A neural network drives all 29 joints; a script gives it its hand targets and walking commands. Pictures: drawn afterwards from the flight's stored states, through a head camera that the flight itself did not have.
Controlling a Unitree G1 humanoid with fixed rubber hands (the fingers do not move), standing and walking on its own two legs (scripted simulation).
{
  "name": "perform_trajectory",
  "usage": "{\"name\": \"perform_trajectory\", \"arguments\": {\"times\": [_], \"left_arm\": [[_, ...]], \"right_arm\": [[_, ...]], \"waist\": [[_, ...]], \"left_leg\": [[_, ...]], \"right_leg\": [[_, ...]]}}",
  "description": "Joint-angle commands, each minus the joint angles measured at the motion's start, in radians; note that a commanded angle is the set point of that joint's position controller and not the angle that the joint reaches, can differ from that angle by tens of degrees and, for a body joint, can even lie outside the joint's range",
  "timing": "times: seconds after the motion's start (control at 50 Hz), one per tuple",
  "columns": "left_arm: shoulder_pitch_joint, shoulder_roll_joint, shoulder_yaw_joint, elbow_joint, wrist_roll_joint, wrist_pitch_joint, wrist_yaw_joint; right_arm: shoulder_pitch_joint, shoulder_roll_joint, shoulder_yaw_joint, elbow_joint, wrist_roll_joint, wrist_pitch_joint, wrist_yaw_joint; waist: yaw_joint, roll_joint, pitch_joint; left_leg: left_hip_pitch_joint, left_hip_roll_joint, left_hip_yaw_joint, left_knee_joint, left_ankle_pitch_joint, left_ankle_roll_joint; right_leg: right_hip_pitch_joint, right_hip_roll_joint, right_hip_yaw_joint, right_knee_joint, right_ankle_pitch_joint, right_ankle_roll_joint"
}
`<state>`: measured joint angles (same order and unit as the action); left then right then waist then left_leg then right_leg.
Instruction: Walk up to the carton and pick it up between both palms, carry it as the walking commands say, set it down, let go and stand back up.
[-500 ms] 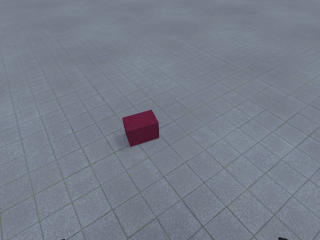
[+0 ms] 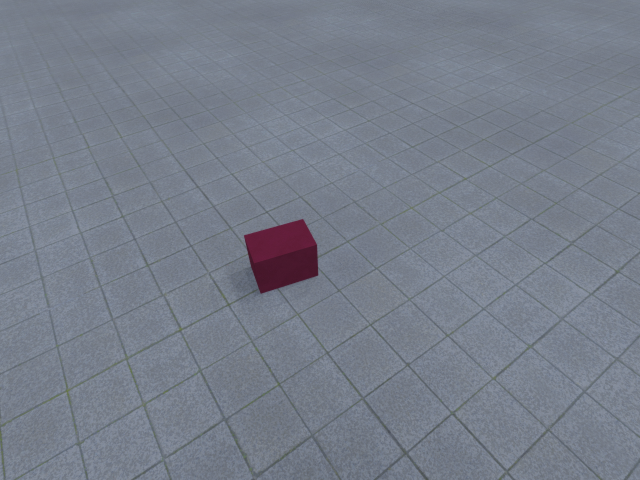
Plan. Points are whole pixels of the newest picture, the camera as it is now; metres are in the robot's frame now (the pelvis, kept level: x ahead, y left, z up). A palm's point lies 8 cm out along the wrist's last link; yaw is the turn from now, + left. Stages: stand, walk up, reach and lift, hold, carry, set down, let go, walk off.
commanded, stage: stand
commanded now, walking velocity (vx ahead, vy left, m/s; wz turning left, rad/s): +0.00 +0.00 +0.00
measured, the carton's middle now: (282, 256) +1.11 +0.20 -0.69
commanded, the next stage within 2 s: walk up in 0.40 s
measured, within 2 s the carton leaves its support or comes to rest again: neither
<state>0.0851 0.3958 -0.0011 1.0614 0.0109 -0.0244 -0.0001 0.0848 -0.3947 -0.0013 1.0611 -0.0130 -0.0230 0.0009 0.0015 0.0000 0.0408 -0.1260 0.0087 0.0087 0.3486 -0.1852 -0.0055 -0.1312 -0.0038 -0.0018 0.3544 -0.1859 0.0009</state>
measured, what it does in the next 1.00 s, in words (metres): walks ahead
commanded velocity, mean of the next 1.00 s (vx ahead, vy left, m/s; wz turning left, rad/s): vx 0.22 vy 0.01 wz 0.04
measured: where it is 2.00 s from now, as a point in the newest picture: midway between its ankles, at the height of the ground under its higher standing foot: (317, 409)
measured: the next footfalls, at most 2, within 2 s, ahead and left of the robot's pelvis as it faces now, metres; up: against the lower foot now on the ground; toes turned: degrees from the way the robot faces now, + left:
left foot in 1.04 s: +0.25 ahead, +0.18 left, +0.00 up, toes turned +10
right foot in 1.50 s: +0.51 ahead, -0.10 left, +0.00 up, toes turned -6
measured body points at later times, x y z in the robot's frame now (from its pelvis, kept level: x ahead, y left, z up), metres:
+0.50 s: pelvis +0.01 +0.00 +0.00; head +0.01 +0.00 +0.45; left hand +0.11 +0.32 -0.11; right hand +0.11 -0.32 -0.12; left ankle +0.00 +0.12 -0.75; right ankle +0.01 -0.12 -0.75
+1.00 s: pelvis +0.12 +0.03 -0.01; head +0.14 +0.03 +0.44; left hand -0.01 +0.27 -0.14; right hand +0.31 -0.19 -0.13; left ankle +0.20 +0.18 -0.73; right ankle +0.01 -0.13 -0.75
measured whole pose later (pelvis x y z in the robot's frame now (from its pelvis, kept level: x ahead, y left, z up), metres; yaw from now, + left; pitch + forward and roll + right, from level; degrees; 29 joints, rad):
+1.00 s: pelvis +0.12 +0.03 -0.01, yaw +4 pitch +0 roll +1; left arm 0.48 0.25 0.04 1.07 0.03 -0.07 -0.02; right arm 0.05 -0.26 -0.02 0.91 -0.02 -0.01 0.07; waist 0.11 -0.01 0.05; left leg -0.45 0.08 0.08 0.61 -0.22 -0.03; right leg 0.03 -0.12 -0.11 0.31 -0.34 0.07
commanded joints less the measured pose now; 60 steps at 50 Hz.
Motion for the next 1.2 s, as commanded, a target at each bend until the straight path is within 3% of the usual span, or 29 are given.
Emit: {"name": "perform_trajectory", "arguments": {"times": [0.0, 0.56, 0.58, 0.6, 0.62, 0.64, 0.66, 0.68, 0.7, 0.72, 0.74, 0.76, 0.78, 0.8, 0.84, 0.88, 0.94, 0.96, 1.0, 1.02, 1.04, 1.06, 1.08, 1.12, 1.14, 1.18], "left_arm": [[-0.038, 0.174, 0.03, -0.041, 0.0, -0.009, 0.005], [-0.036, 0.175, 0.032, -0.039, 0.0, -0.005, 0.007], [-0.106, 0.113, 0.089, -0.097, 0.005, 0.065, -0.052], [-0.104, 0.025, 0.034, -0.134, 0.017, 0.052, -0.031], [-0.016, 0.03, 0.04, -0.139, 0.023, 0.045, -0.031], [0.072, 0.026, 0.045, -0.113, 0.014, 0.031, -0.028], [0.202, 0.031, 0.051, -0.079, 0.01, 0.01, -0.015], [0.31, 0.06, 0.069, -0.034, 0.014, -0.001, -0.009], [0.434, 0.119, 0.088, -0.002, 0.03, -0.011, 0.005], [0.387, 0.195, 0.089, -0.025, 0.035, -0.019, 0.016], [0.309, 0.195, 0.089, -0.059, 0.033, -0.022, 0.017], [0.236, 0.156, 0.085, -0.083, 0.034, -0.027, 0.016], [0.207, 0.115, 0.081, -0.095, 0.03, -0.039, 0.014], [0.203, 0.077, 0.076, -0.099, 0.027, -0.051, 0.011], [0.243, 0.033, 0.071, -0.087, 0.026, -0.065, -0.002], [0.296, 0.019, 0.069, -0.07, 0.025, -0.066, -0.011], [0.339, 0.031, 0.072, -0.048, 0.022, -0.055, -0.019], [0.343, 0.033, 0.071, -0.044, 0.019, -0.051, -0.018], [0.334, 0.026, 0.07, -0.044, 0.007, -0.047, -0.017], [0.34, -0.014, 0.058, -0.053, 0.002, -0.047, -0.015], [0.346, -0.096, 0.043, -0.071, 0.008, -0.05, -0.006], [0.335, -0.061, 0.065, -0.1, 0.017, -0.043, -0.004], [0.292, -0.04, 0.065, -0.094, 0.019, -0.04, -0.005], [0.257, -0.07, 0.049, -0.093, 0.019, -0.038, -0.016], [0.274, -0.088, 0.042, -0.085, 0.02, -0.028, -0.022], [0.277, -0.111, 0.039, -0.079, 0.023, -0.004, -0.04]], "right_arm": [[-0.039, -0.172, -0.03, -0.041, 0.001, -0.009, -0.005], [-0.037, -0.176, -0.032, -0.036, 0.002, -0.005, -0.007], [0.237, -0.249, -0.116, 0.006, -0.011, 0.067, -0.064], [0.127, -0.138, -0.076, -0.008, -0.003, 0.06, -0.004], [0.011, -0.132, -0.075, -0.091, -0.01, 0.055, 0.014], [-0.064, -0.118, -0.069, -0.113, -0.008, 0.055, 0.024], [-0.074, -0.117, -0.063, -0.13, -0.003, 0.052, 0.028], [-0.102, -0.09, -0.06, -0.148, -0.009, 0.037, 0.028], [-0.118, -0.024, -0.049, -0.193, -0.019, 0.021, 0.028], [-0.135, 0.027, -0.04, -0.243, -0.031, 0.014, 0.028], [-0.123, -0.007, -0.054, -0.234, -0.034, 0.013, 0.035], [-0.081, -0.026, -0.064, -0.216, -0.033, 0.008, 0.046], [-0.032, -0.03, -0.07, -0.199, -0.031, 0.005, 0.055], [-0.012, -0.02, -0.071, -0.19, -0.026, 0.007, 0.062], [-0.034, 0.017, -0.059, -0.199, -0.012, 0.013, 0.074], [-0.101, 0.058, -0.04, -0.217, -0.002, 0.014, 0.082], [-0.118, 0.071, -0.033, -0.207, -0.002, 0.004, 0.076], [-0.092, 0.07, -0.036, -0.198, -0.004, -0.001, 0.071], [0.084, 0.031, -0.053, -0.145, -0.011, -0.015, 0.051], [0.234, -0.021, -0.072, -0.102, -0.023, -0.026, 0.038], [0.393, -0.154, -0.109, -0.082, -0.053, -0.042, 0.022], [0.461, -0.213, -0.122, -0.078, -0.033, -0.038, 0.009], [0.354, -0.151, -0.103, -0.085, -0.017, -0.038, 0.009], [0.203, -0.008, -0.071, -0.106, -0.013, -0.047, 0.015], [0.175, 0.031, -0.063, -0.114, -0.009, -0.053, 0.016], [0.19, 0.046, -0.058, -0.117, -0.006, -0.067, 0.017]], "waist": [[0.0, 0.0, -0.055], [-0.001, 0.0, -0.059], [-0.083, -0.021, -0.04], [-0.041, 0.262, 0.017], [0.026, 0.268, 0.028], [0.092, 0.211, 0.025], [0.147, 0.109, 0.02], [0.182, -0.05, 0.024], [0.214, -0.247, -0.002], [0.178, -0.224, 0.025], [0.13, -0.122, 0.052], [0.075, -0.075, 0.068], [0.047, -0.046, 0.07], [0.038, -0.053, 0.076], [0.045, -0.136, 0.099], [0.061, -0.172, 0.115], [0.067, -0.192, 0.103], [0.053, -0.192, 0.087], [-0.03, -0.119, -0.009], [-0.085, -0.032, -0.101], [-0.153, 0.233, -0.19], [-0.156, 0.209, -0.297], [-0.105, 0.139, -0.195], [-0.018, 0.115, -0.017], [0.01, 0.138, -0.008], [0.018, 0.161, -0.018]], "left_leg": [[0.007, 0.118, -0.097, -0.059, 0.09, 0.033], [0.029, 0.122, -0.093, -0.067, 0.135, 0.031], [0.156, 0.342, -0.415, -0.163, -0.501, 0.122], [-0.014, 0.269, -0.37, -0.193, -0.59, 0.149], [-0.202, 0.268, -0.35, -0.199, -0.579, 0.141], [-0.325, 0.211, -0.233, -0.169, -0.529, 0.124], [-0.389, 0.124, -0.148, -0.079, -0.526, 0.105], [-0.5, 0.06, -0.09, 0.084, -0.485, 0.091], [-0.652, -0.017, -0.032, 0.403, -0.453, 0.068], [-0.757, 0.013, -0.052, 0.6, -0.338, 0.024], [-0.761, 0.083, -0.1, 0.693, -0.255, 0.012], [-0.73, 0.11, -0.099, 0.734, -0.18, -0.002], [-0.667, 0.121, -0.094, 0.738, -0.12, -0.019], [-0.601, 0.116, -0.075, 0.716, -0.076, -0.033], [-0.49, 0.101, -0.017, 0.579, -0.045, -0.04], [-0.377, 0.08, 0.031, 0.412, -0.024, -0.034], [-0.271, 0.04, 0.117, 0.262, -0.042, -0.024], [-0.212, 0.026, 0.137, 0.233, -0.038, -0.019], [0.044, -0.005, 0.167, 0.136, 0.029, -0.001], [0.262, 0.061, 0.074, 0.119, -0.011, 0.038], [0.417, 0.401, -0.363, -0.005, -0.166, 0.1], [0.425, 0.553, -0.673, -0.15, -0.239, 0.165], [0.31, 0.498, -0.56, -0.151, -0.281, 0.166], [0.091, 0.352, -0.354, -0.146, -0.146, 0.129], [0.028, 0.311, -0.258, -0.14, -0.056, 0.11], [-0.007, 0.297, -0.139, -0.151, 0.085, 0.102]], "right_leg": [[0.0, -0.121, 0.099, -0.062, 0.093, -0.03], [0.02, -0.125, 0.096, -0.069, 0.138, -0.028], [-0.296, -0.039, -0.041, 0.278, -0.348, 0.0], [-0.292, -0.053, -0.049, 0.376, -0.338, -0.008], [-0.185, -0.078, -0.022, 0.402, -0.291, -0.012], [-0.026, -0.056, -0.075, 0.292, -0.261, -0.011], [0.137, -0.015, -0.142, 0.118, -0.205, 0.007], [0.253, -0.066, -0.082, 0.031, -0.226, 0.002], [0.368, -0.268, 0.203, -0.129, -0.399, -0.039], [0.268, -0.487, 0.574, -0.292, -0.671, -0.135], [0.184, -0.507, 0.601, -0.317, -0.75, -0.183], [0.137, -0.473, 0.516, -0.3, -0.693, -0.179], [0.099, -0.423, 0.403, -0.283, -0.586, -0.158], [0.058, -0.373, 0.286, -0.276, -0.454, -0.136], [0.004, -0.303, 0.098, -0.273, -0.24, -0.099], [-0.034, -0.268, 0.029, -0.268, -0.154, -0.088], [-0.026, -0.26, -0.004, -0.205, -0.039, -0.098], [-0.038, -0.266, -0.008, -0.157, 0.028, -0.096], [-0.102, -0.225, -0.054, 0.089, 0.213, -0.07], [-0.225, -0.157, -0.091, 0.332, 0.192, -0.041], [-0.483, -0.043, -0.121, 0.687, -0.309, -0.006], [-0.545, -0.043, 0.041, 0.86, -0.383, -0.018], [-0.567, -0.109, 0.078, 0.889, -0.271, -0.029], [-0.522, -0.167, 0.036, 0.82, -0.111, -0.019], [-0.459, -0.173, 0.022, 0.778, -0.089, -0.007], [-0.402, -0.155, -0.013, 0.742, -0.054, 0.014]]}}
